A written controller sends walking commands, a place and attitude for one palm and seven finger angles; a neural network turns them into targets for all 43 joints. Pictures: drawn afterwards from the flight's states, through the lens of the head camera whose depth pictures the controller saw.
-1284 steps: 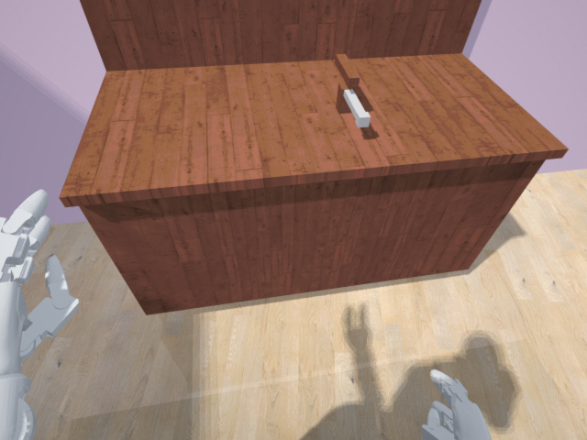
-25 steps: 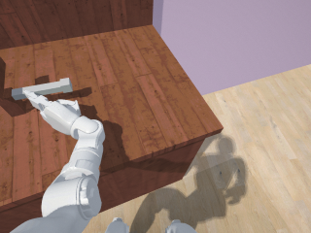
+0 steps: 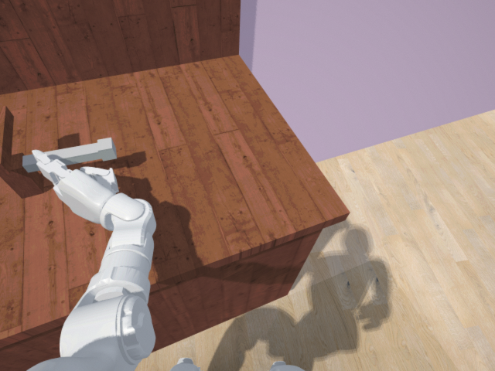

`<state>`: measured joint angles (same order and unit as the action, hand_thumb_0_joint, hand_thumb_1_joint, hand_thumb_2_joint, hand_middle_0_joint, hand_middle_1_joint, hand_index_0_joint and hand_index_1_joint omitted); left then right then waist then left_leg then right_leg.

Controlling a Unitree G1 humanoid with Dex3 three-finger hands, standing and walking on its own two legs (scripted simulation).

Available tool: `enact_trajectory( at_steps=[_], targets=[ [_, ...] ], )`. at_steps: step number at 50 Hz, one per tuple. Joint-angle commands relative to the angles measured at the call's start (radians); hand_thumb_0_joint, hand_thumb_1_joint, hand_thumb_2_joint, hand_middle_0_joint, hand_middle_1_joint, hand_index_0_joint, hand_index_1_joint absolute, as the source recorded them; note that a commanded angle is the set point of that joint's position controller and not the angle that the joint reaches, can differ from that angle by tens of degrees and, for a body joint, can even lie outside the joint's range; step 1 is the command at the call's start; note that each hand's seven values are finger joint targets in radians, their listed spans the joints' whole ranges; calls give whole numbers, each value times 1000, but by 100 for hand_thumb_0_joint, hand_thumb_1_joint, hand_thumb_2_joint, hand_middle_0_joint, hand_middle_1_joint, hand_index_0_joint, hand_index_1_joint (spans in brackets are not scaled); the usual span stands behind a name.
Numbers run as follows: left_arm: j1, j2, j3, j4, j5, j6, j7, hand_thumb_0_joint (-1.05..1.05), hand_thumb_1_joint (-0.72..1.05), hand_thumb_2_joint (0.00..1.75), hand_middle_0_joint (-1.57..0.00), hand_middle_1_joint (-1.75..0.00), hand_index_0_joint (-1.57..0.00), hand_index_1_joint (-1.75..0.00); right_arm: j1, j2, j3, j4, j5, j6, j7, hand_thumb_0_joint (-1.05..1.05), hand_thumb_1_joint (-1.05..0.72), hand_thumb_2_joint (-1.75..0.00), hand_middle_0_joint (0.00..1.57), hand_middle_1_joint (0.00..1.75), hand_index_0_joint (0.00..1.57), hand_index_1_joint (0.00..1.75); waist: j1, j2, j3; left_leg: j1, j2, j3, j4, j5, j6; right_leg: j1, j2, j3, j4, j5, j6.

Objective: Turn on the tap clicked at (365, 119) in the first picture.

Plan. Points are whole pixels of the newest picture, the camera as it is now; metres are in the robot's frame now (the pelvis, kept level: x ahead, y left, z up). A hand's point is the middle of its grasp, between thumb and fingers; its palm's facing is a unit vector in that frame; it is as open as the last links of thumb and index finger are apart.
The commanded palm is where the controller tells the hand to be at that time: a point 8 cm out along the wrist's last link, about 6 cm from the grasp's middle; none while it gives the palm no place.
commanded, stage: lift the hand up off the lever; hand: left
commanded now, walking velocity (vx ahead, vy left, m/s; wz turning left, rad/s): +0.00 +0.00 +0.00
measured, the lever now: (107, 149) +0.50 +0.23 +0.06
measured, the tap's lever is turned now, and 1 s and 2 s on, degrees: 86 86 86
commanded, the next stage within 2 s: draw the hand back beside the body in 1.86 s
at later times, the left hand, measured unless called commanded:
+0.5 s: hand (103, 171) +0.43 +0.22 +0.07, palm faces +0.82 -0.57 -0.10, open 7.8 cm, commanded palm +0.37 +0.22 +0.09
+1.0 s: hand (96, 167) +0.42 +0.22 +0.10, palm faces +0.82 -0.57 -0.09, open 7.8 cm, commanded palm +0.36 +0.22 +0.11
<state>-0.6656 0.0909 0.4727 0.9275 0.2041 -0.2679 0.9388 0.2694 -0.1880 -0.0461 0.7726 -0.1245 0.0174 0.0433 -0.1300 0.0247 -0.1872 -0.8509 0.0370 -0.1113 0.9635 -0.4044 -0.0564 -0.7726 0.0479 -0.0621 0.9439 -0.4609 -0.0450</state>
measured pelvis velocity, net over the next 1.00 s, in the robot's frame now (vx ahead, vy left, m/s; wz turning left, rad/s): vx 0.01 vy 0.01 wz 0.03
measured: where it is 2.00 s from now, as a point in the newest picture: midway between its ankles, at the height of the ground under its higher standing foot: outside the picture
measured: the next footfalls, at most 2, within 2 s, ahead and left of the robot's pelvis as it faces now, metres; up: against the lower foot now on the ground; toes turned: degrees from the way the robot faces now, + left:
none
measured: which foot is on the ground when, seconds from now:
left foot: down 0.00-1.00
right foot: down 0.00-1.00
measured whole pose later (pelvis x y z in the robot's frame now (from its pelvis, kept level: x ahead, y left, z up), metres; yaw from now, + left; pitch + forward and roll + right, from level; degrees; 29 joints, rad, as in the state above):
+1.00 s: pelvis +0.01 +0.01 +0.02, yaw +2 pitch +11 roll -2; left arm -0.55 0.00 0.30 0.69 0.13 -0.09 0.89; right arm 0.21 -0.19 -0.04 0.77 -0.10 0.03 0.04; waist -0.05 0.03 -0.16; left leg -0.68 0.02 -0.12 0.86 -0.38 -0.05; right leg -0.58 0.03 -0.07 0.82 -0.44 -0.03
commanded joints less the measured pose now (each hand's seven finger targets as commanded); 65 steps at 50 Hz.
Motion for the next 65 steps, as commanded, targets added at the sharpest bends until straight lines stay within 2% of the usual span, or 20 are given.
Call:
enact_trajectory(
  at_steps=[1, 5, 8, 15, 16, 20, 21, 23, 26, 28, 36, 40, 41, 44, 51, 53, 56, 59, 61, 65],
  targets=[
    [-425, 149, -88, -205, 9, -29, -17, 0, 90, 90, -15, -15, -15, -15, 19, -139, -42, -83, 4, -23, -9, 0, -90, -90, 20, 30, 20, 30, 5, 39, -294, 225, -43, 93, -101, 175, 76, 175, -30, 19, -198, 267, 24],
    [-400, 101, -120, -187, -23, -8, -32, 0, 90, 90, -15, -15, -15, -15, 30, -142, -40, -87, 8, -20, -2, 0, -90, -90, 20, 30, 20, 30, 7, -4, -293, 251, -43, 86, -111, 213, 74, 189, -26, 5, -203, 298, 21],
    [-388, 66, -147, -255, -18, -9, -30, 0, 90, 90, -15, -15, -15, -15, 29, -137, -42, -93, 5, -17, 8, 0, -90, -90, 20, 30, 20, 30, 23, 29, -323, 300, -42, 83, -112, 281, 67, 199, -24, -7, -188, 344, 14],
    [-375, 85, -124, -324, -12, 9, -20, 0, 90, 90, -15, -15, -15, -15, 8, -134, -43, -103, 2, -12, 8, 0, -90, -90, 20, 30, 20, 30, 35, -7, -321, 303, -40, 84, -112, 310, 66, 227, -27, -10, -188, 375, 15],
    [-347, 135, -77, -349, -5, 9, -14, 0, 90, 90, -15, -15, -15, -15, 7, -139, -47, -100, 3, -10, 5, 0, -90, -90, 20, 30, 20, 30, 57, 27, -341, 315, -37, 78, -115, 333, 60, 237, -27, -7, -180, 385, 11],
    [-296, 23, -190, -416, -2, 36, -30, 0, 90, 90, -15, -15, -15, -15, -2, -127, -44, -118, 1, -12, 17, 0, -90, -90, 20, 30, 20, 30, 49, 35, -342, 368, -32, 82, -109, 415, 53, 243, -25, -21, -175, 435, 8],
    [-252, 59, -146, -399, -10, 51, -31, 0, 90, 90, -15, -15, -15, -15, -1, -134, -47, -112, 5, -10, 13, 0, -90, -90, 20, 30, 20, 30, 61, 21, -330, 361, -31, 74, -118, 411, 52, 250, -24, -21, -179, 429, 7],
    [-291, 21, -191, -439, -23, 63, -38, 0, 90, 90, -15, -15, -15, -15, -18, -130, -43, -123, 10, -11, 12, 0, -90, -90, 20, 30, 20, 30, 49, 19, -308, 362, -30, 74, -129, 386, 52, 249, -26, -20, -190, 409, 9],
    [-277, 48, -166, -454, -25, 73, -30, 0, 90, 90, -15, -15, -15, -15, -30, -133, -43, -113, 11, -18, 5, 0, -90, -90, 20, 30, 20, 30, 61, 9, -291, 361, -30, 66, -140, 366, 50, 257, -24, -21, -202, 389, 7],
    [-305, -10, -229, -473, -22, 78, -34, 0, 90, 90, -15, -15, -15, -15, -40, -123, -40, -115, 12, -22, 8, 0, -90, -90, 20, 30, 20, 30, 50, 23, -296, 380, -30, 69, -140, 371, 48, 249, -27, -23, -201, 386, 7],
    [-240, 43, -165, -404, -43, 130, -37, 0, 90, 90, -15, -15, -15, -15, -62, -131, -34, -115, 21, -11, -7, 0, -90, -90, 20, 30, 20, 30, 70, -38, -232, 339, -41, 74, -172, 309, 56, 295, -33, -15, -248, 366, 11],
    [-297, 8, -218, -459, -26, 113, -35, 0, 90, 90, -15, -15, -15, -15, -74, -118, -32, -123, 19, -17, -5, 0, -90, -90, 20, 30, 20, 30, 65, -4, -260, 363, -41, 78, -166, 317, 57, 294, -35, -13, -244, 371, 10],
    [-296, 47, -182, -452, -20, 112, -32, 0, 90, 90, -15, -15, -15, -15, -71, -126, -35, -114, 20, -17, -8, 0, -90, -90, 20, 30, 20, 30, 71, 2, -258, 366, -39, 70, -169, 319, 54, 288, -33, -13, -241, 364, 7],
    [-321, -1, -239, -460, -27, 112, -41, 0, 90, 90, -15, -15, -15, -15, -87, -120, -33, -119, 24, -19, -9, 0, -90, -90, 20, 30, 20, 30, 54, -2, -251, 371, -41, 77, -172, 287, 58, 282, -35, -10, -255, 337, 10],
    [-299, 22, -207, -438, -43, 141, -34, 0, 90, 90, -15, -15, -15, -15, -97, -127, -33, -113, 28, -20, -16, 0, -90, -90, 20, 30, 20, 30, 77, -2, -245, 379, -42, 67, -200, 279, 53, 300, -31, -13, -268, 314, 5],
    [-327, -17, -245, -446, -43, 147, -33, 0, 90, 90, -15, -15, -15, -15, -101, -121, -29, -118, 26, -21, -12, 0, -90, -90, 20, 30, 20, 30, 65, -11, -241, 383, -43, 73, -198, 280, 56, 296, -33, -14, -269, 319, 8],
    [-309, 64, -166, -433, -39, 158, -21, 0, 90, 90, -15, -15, -15, -15, -105, -127, -32, -111, 27, -18, -19, 0, -90, -90, 20, 30, 20, 30, 84, -23, -240, 360, -43, 73, -206, 260, 56, 316, -35, -6, -281, 307, 10],
    [-357, 31, -202, -436, -34, 159, -19, 0, 90, 90, -15, -15, -15, -15, -109, -120, -28, -116, 24, -22, -19, 0, -90, -90, 20, 30, 20, 30, 67, -38, -234, 359, -44, 83, -201, 246, 63, 310, -39, 0, -289, 303, 16],
    [-327, 89, -147, -447, -28, 158, -13, 0, 90, 90, -15, -15, -15, -15, -107, -123, -33, -113, 24, -22, -24, 0, -90, -90, 20, 30, 20, 30, 87, -30, -255, 359, -43, 81, -205, 255, 62, 330, -36, 3, -288, 312, 14],
    [-319, 34, -205, -453, -35, 170, -26, 0, 90, 90, -15, -15, -15, -15, -104, -120, -30, -123, 26, -25, -21, 0, -90, -90, 20, 30, 20, 30, 73, -42, -246, 372, -44, 91, -205, 271, 65, 339, -40, 3, -296, 344, 18]
  ],
)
